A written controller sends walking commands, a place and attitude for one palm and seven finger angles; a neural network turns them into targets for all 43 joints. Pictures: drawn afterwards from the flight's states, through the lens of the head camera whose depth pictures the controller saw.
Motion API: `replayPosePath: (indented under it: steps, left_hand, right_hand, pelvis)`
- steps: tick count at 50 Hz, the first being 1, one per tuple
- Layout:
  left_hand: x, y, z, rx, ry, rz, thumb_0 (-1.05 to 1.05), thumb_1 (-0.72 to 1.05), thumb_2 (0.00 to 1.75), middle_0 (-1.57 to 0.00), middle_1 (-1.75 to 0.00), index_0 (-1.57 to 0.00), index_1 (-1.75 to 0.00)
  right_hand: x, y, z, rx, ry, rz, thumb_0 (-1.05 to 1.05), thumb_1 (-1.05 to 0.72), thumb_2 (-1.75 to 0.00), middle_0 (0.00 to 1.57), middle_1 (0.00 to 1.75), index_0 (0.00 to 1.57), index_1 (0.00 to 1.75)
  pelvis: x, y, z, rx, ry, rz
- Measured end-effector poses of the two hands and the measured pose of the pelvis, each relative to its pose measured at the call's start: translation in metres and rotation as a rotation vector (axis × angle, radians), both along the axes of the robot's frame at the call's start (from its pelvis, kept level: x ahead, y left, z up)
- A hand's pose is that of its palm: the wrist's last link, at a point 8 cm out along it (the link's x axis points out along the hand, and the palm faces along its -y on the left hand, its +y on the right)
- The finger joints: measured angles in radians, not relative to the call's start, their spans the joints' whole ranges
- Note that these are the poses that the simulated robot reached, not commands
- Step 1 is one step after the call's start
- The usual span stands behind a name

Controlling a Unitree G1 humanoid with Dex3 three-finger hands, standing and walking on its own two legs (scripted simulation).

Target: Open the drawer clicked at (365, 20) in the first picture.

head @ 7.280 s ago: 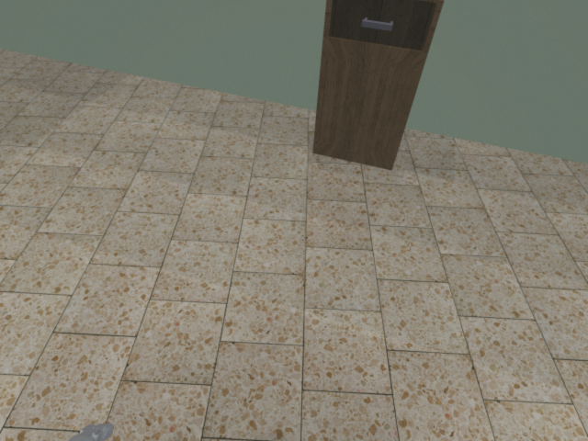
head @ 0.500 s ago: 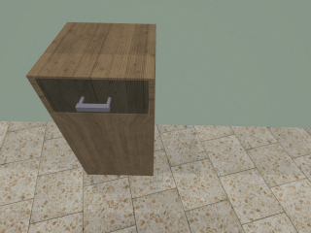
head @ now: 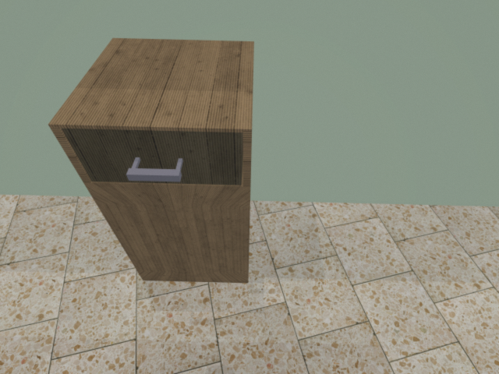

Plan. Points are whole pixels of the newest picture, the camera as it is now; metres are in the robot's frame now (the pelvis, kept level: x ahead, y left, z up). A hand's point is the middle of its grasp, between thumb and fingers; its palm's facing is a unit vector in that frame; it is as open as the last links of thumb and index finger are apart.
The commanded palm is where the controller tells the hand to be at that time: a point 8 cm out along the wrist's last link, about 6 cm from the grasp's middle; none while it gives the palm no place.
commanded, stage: come to a stop and stand still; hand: left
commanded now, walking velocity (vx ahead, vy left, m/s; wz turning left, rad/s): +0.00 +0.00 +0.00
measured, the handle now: (156, 168) +0.55 +0.27 -0.05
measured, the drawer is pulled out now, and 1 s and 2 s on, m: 0.00 0.00 0.00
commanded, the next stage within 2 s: look again from close up in 0.46 s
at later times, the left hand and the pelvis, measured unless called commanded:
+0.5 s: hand out of the picture +0.01 +0.17 -0.18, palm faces +0.04 -0.98 -0.18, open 7.4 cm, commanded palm none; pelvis +0.02 +0.01 +0.00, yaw +0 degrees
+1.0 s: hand out of the picture +0.03 +0.21 -0.18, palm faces +0.01 -0.98 -0.20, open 7.4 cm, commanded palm none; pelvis +0.02 +0.04 -0.01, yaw -1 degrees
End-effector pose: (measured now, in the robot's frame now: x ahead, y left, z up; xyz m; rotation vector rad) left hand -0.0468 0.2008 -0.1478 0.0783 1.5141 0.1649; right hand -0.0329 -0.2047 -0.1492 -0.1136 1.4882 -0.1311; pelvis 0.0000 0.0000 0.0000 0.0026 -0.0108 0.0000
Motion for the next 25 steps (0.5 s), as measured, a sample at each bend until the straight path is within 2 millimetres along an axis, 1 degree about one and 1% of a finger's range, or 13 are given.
replayPosePath:
  steps: [4, 9, 18, 25]
  left_hand:
    - [0.007, -0.002, -0.002, -0.01, -0.012, -0.004, 0.0, 0.91, 0.9, -0.2, -0.3, -0.2, -0.29]
    - [0.023, -0.001, -0.003, -0.012, -0.044, -0.014, 0.0, 0.91, 0.9, -0.2, -0.3, -0.2, -0.29]
    - [0.043, 0.016, -0.002, 0.022, -0.074, -0.025, 0.01, 0.92, 0.9, -0.2, -0.3, -0.2, -0.29]
    - [0.053, 0.023, -0.001, 0.034, -0.082, -0.029, 0.0, 0.91, 0.9, -0.2, -0.3, -0.2, -0.29]
  right_hand:
    - [0.006, 0.004, 0.0, 0.0, -0.011, -0.001, 0.0, -0.91, -0.9, 0.19, 0.3, 0.2, 0.29]
    - [0.015, 0.009, 0.0, 0.003, -0.033, -0.003, 0.0, -0.91, -0.9, 0.19, 0.3, 0.2, 0.29]
    - [0.026, 0.012, -0.001, 0.002, -0.046, -0.003, 0.01, -0.91, -0.9, 0.2, 0.3, 0.2, 0.29]
    - [0.03, 0.012, -0.001, -0.004, -0.039, 0.0, 0.0, -0.91, -0.9, 0.2, 0.3, 0.2, 0.29]
  pelvis:
    - [0.003, 0.002, 0.0, 0.0, 0.001, -0.001]
    - [0.008, 0.005, 0.0, 0.0, 0.002, -0.002]
    - [0.018, 0.008, -0.001, -0.001, 0.0, -0.001]
    - [0.023, 0.011, -0.001, -0.002, 0.002, 0.001]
